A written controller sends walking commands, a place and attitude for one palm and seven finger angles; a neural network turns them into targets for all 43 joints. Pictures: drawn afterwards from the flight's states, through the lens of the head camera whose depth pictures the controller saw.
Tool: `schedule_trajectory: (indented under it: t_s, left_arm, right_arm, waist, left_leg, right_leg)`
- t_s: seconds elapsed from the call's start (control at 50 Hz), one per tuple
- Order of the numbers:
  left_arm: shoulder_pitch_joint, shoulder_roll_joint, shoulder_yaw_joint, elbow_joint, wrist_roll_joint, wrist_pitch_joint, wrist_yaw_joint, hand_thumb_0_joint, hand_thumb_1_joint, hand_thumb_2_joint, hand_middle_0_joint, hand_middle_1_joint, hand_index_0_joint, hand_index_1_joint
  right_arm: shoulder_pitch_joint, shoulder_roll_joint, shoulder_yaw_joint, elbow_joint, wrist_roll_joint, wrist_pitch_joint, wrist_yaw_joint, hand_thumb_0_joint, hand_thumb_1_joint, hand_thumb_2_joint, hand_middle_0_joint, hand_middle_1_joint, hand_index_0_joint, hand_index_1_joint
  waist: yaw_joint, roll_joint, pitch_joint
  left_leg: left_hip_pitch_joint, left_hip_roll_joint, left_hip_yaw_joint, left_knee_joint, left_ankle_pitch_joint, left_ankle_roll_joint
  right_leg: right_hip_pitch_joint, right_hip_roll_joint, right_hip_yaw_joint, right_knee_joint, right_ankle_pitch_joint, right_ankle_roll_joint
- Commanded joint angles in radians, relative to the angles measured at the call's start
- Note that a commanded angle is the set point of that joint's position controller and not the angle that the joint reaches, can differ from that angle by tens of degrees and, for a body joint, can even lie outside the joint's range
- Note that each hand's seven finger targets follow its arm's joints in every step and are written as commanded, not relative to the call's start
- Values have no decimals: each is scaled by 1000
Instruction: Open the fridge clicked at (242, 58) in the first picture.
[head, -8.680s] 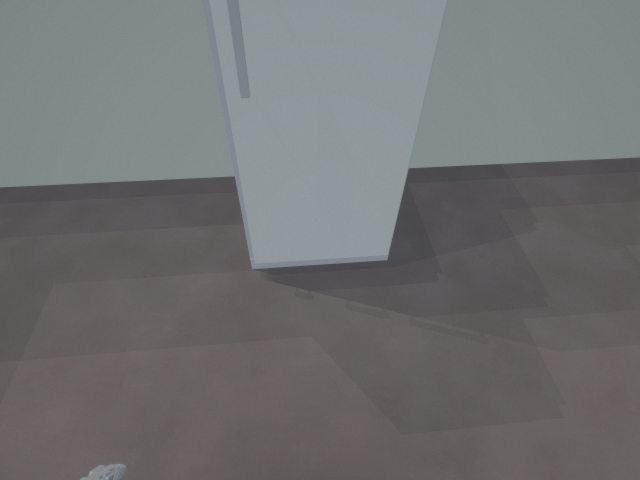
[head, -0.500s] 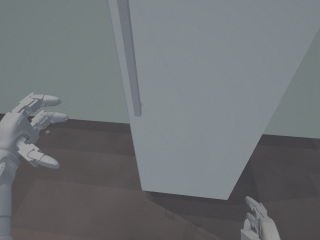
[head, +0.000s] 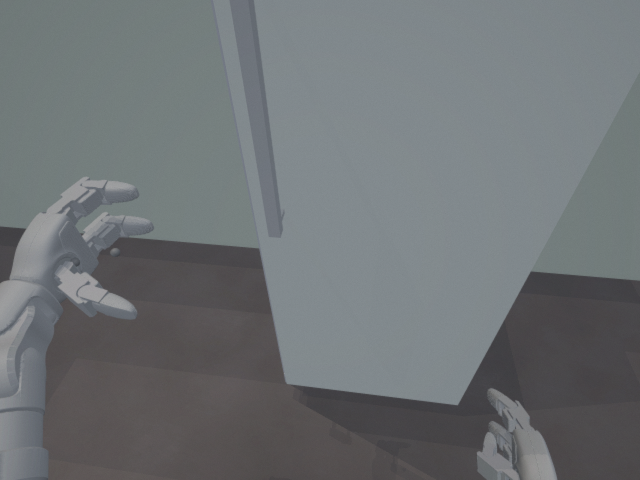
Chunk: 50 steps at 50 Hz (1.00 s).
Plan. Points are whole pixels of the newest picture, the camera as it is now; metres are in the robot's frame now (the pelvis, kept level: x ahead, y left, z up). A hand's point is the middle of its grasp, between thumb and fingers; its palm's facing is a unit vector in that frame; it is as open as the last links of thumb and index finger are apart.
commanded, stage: move the hooked fingers beside the handle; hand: left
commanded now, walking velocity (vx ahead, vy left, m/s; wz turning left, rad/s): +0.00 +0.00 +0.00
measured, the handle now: (264, 126) +0.51 +0.14 +0.21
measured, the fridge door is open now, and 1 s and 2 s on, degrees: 0 0 0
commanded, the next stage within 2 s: none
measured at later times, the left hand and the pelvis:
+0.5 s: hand (160, 216) +0.36 +0.24 +0.17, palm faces +0.00 -1.00 -0.02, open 14.0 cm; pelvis +0.00 +0.00 +0.00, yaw -2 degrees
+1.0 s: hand (194, 194) +0.40 +0.21 +0.18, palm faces -0.03 -1.00 -0.01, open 14.0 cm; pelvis +0.00 +0.01 +0.00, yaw -2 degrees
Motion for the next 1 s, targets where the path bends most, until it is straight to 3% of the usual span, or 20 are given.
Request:
schedule_trajectory:
  t_s: [0.0, 0.1, 0.14, 0.2, 0.26, 0.3, 0.38, 0.4, 0.44, 0.46, 0.56, 0.6, 0.68, 0.7, 0.74, 0.78, 0.8, 0.84, 0.96, 0.98]
  left_arm:
    - [-404, 274, 64, -189, -6, -69, 25, 0, -500, 300, -300, -1200, -300, -1200]
    - [-447, 289, 75, -111, 7, -73, 41, 0, -500, 300, -300, -1200, -300, -1200]
    - [-475, 276, 60, -90, 16, -68, 46, 0, -500, 300, -300, -1200, -300, -1200]
    - [-502, 274, 48, -43, 24, -69, 56, 0, -500, 300, -300, -1200, -300, -1200]
    - [-512, 255, 41, -68, 29, -79, 67, 0, -500, 300, -300, -1200, -300, -1200]
    - [-488, 273, 59, -41, 28, -85, 73, 0, -500, 300, -300, -1200, -300, -1200]
    - [-549, 267, 48, -32, 38, -87, 80, 0, -500, 300, -300, -1200, -300, -1200]
    - [-555, 259, 37, -43, 35, -95, 83, 0, -500, 300, -300, -1200, -300, -1200]
    - [-550, 294, 74, -40, 42, -100, 89, 0, -500, 300, -300, -1200, -300, -1200]
    - [-554, 267, 55, -55, 42, -102, 89, 0, -500, 300, -300, -1200, -300, -1200]
    - [-556, 233, 24, -11, 41, -96, 94, 0, -500, 300, -300, -1200, -300, -1200]
    - [-594, 232, 11, 4, 42, -95, 99, 0, -500, 300, -300, -1200, -300, -1200]
    - [-732, 214, -35, 59, 66, -96, 119, 0, -500, 300, -300, -1200, -300, -1200]
    - [-755, 235, -21, 53, 65, -113, 128, 0, -500, 300, -300, -1200, -300, -1200]
    - [-762, 250, -6, 94, 75, -125, 135, 0, -500, 300, -300, -1200, -300, -1200]
    - [-800, 215, -41, 98, 81, -142, 138, 0, -500, 300, -300, -1200, -300, -1200]
    - [-773, 200, -50, 119, 77, -148, 139, 0, -500, 300, -300, -1200, -300, -1200]
    - [-782, 238, -18, 176, 84, -146, 144, 0, -500, 300, -300, -1200, -300, -1200]
    - [-854, 234, -32, 219, 101, -161, 164, 0, -500, 300, -300, -1200, -300, -1200]
    - [-850, 206, -53, 227, 100, -163, 164, 0, -500, 300, -300, -1200, -300, -1200]
  right_arm:
    - [-108, -112, -46, -154, -4, -48, -19, 0, -900, -900, 200, 300, 200, 300]
    - [-104, -115, -48, -147, -6, -33, -17, 0, -900, -900, 200, 300, 200, 300]
    - [-106, -113, -47, -150, -5, -26, -15, 0, -900, -900, 200, 300, 200, 300]
    - [-96, -119, -52, -146, -3, -16, -15, 0, -900, -900, 200, 300, 200, 300]
    - [-89, -118, -55, -154, -8, -12, -9, 0, -900, -900, 200, 300, 200, 300]
    - [-80, -122, -59, -150, -8, -7, -6, 0, -900, -900, 200, 300, 200, 300]
    - [-73, -125, -63, -144, -6, 7, -7, 0, -900, -900, 200, 300, 200, 300]
    - [-68, -123, -64, -146, -6, 5, -4, 0, -900, -900, 200, 300, 200, 300]
    - [-62, -128, -69, -139, -10, 12, -4, 0, -900, -900, 200, 300, 200, 300]
    - [-66, -123, -68, -145, -10, 12, -1, 0, -900, -900, 200, 300, 200, 300]
    - [-53, -126, -72, -135, -7, 21, -1, 0, -900, -900, 200, 300, 200, 300]
    - [-48, -128, -74, -130, -5, 25, -3, 0, -900, -900, 200, 300, 200, 300]
    - [-40, -130, -72, -113, -7, 36, -10, 0, -900, -900, 200, 300, 200, 300]
    - [-31, -132, -74, -107, -10, 35, -12, 0, -900, -900, 200, 300, 200, 300]
    - [-26, -133, -73, -101, -13, 39, -11, 0, -900, -900, 200, 300, 200, 300]
    - [-25, -129, -73, -100, -14, 39, -7, 0, -900, -900, 200, 300, 200, 300]
    - [-17, -128, -74, -101, -16, 39, -5, 0, -900, -900, 200, 300, 200, 300]
    - [-10, -135, -76, -90, -16, 47, -4, 0, -900, -900, 200, 300, 200, 300]
    - [11, -140, -81, -88, -18, 62, 5, 0, -900, -900, 200, 300, 200, 300]
    - [11, -137, -82, -92, -17, 64, 7, 0, -900, -900, 200, 300, 200, 300]
  waist:
    - [-28, 15, -191]
    - [-25, -7, -214]
    - [-27, 22, -208]
    - [-32, -9, -197]
    - [-27, 28, -240]
    - [-28, -33, -244]
    - [-38, 24, -235]
    - [-40, -15, -249]
    - [-35, 14, -270]
    - [-36, 40, -268]
    - [-48, 0, -239]
    - [-55, -24, -225]
    - [-80, 19, -201]
    - [-82, -16, -230]
    - [-74, -1, -254]
    - [-78, 26, -265]
    - [-76, -6, -272]
    - [-74, -15, -263]
    - [-78, -10, -261]
    - [-81, -2, -260]
  left_leg:
    - [283, -54, -29, -37, 99, 53]
    - [272, -53, -25, -31, 123, 53]
    - [267, -53, -23, -36, 113, 50]
    - [256, -48, -21, -32, 105, 54]
    - [279, -50, -26, -31, 143, 51]
    - [265, -47, -19, -23, 153, 57]
    - [268, -44, -16, -27, 138, 52]
    - [268, -46, -14, -18, 158, 58]
    - [274, -45, -12, -19, 178, 54]
    - [279, -46, -12, -16, 184, 53]
    - [269, -41, -13, -19, 160, 54]
    - [257, -41, -9, -16, 141, 58]
    - [254, -39, -20, -23, 77, 53]
    - [263, -38, -18, -13, 95, 58]
    - [265, -38, -23, -14, 109, 54]
    - [280, -37, -27, -13, 113, 51]
    - [270, -37, -23, -8, 122, 57]
    - [249, -35, -23, -13, 111, 54]
    - [236, -33, -26, -12, 104, 53]
    - [242, -33, -21, -10, 99, 54]
  right_leg:
    - [-195, 33, 35, -112, 275, 7]
    - [-176, 29, 39, -104, 313, 7]
    - [-184, 27, 40, -102, 304, 5]
    - [-194, 30, 41, -105, 288, 6]
    - [-177, 30, 37, -87, 330, 0]
    - [-170, 33, 38, -88, 348, 6]
    - [-191, 33, 41, -84, 330, 3]
    - [-178, 34, 41, -85, 357, 6]
    - [-164, 32, 44, -75, 383, 4]
    - [-170, 32, 43, -73, 387, 2]
    - [-197, 37, 40, -78, 363, 4]
    - [-207, 38, 40, -87, 338, 6]
    - [-259, 35, 45, -98, 253, 3]
    - [-240, 37, 47, -97, 267, 3]
    - [-227, 34, 47, -85, 285, -1]
    - [-235, 35, 45, -81, 283, -3]
    - [-222, 35, 45, -82, 296, -2]
    - [-224, 33, 47, -79, 295, 0]
    - [-238, 35, 47, -72, 283, -3]
    - [-250, 36, 48, -73, 275, -1]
